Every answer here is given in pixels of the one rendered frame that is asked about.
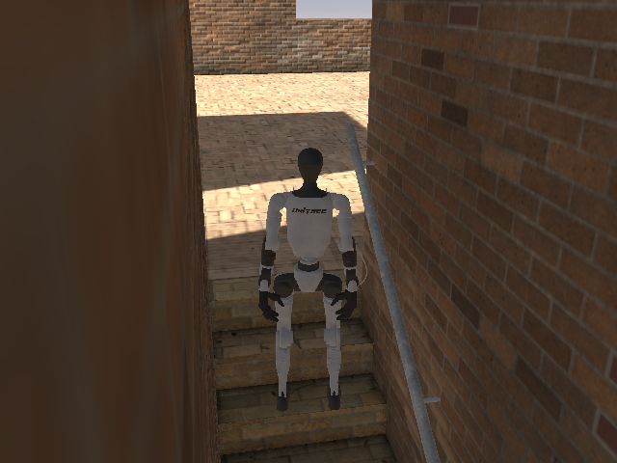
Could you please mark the stairs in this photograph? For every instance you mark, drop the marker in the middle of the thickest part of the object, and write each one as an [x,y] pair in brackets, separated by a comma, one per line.
[252,430]

